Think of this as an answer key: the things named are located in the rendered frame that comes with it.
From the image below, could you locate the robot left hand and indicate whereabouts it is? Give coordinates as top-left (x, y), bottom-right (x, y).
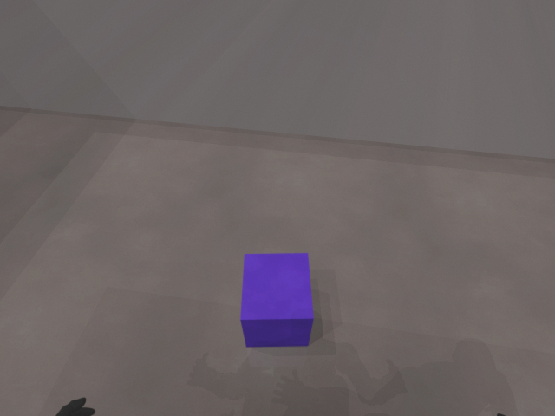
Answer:
top-left (56, 398), bottom-right (95, 416)

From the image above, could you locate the carton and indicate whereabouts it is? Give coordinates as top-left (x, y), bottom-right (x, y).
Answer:
top-left (240, 253), bottom-right (314, 347)

